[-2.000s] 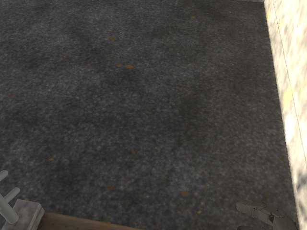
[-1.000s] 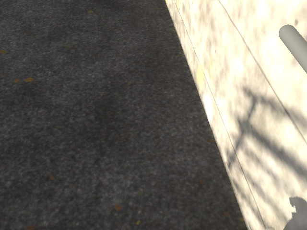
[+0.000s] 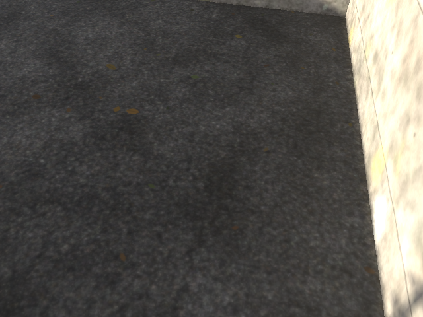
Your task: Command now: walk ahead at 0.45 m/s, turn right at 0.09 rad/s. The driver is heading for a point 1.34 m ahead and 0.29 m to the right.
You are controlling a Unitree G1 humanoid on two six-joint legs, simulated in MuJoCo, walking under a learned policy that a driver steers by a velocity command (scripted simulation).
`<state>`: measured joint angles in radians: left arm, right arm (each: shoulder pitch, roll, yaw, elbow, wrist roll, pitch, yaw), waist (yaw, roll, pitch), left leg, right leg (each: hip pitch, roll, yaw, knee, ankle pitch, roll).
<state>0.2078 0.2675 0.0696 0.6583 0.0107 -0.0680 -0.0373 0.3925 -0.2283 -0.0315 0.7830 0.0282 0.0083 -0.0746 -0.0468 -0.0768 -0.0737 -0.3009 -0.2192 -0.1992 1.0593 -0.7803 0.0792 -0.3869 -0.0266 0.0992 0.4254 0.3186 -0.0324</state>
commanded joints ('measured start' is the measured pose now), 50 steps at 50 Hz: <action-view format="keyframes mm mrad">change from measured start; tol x64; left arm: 1 182 36 28 40 -17 0 15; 50 266 242 39 2 17 -3 42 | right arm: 1 21 -45 -3 12 4 -15 14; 50 92 -100 6 134 -32 -129 84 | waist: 1 51 95 96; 50 227 12 -274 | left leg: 1 -183 169 -148 121 597 108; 4 -912 136 137 999 -36 -18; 9 -992 328 16 545 512 -78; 25 -48 286 13 -915 1310 -57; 29 1092 578 -138 -300 1576 71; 31 753 653 -373 -656 701 207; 36 -123 367 107 -805 1016 20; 45 286 459 74 -801 1211 36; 50 -239 260 173 70 1068 -18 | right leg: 1 277 -43 -63 -178 -10 -27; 7 560 -377 773 -140 -819 -412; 13 -184 -14 183 -60 -22 -194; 25 285 100 346 632 -505 -122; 30 -846 124 144 1701 -1166 8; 46 -275 66 -139 152 -408 -51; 50 835 -236 326 113 -324 -304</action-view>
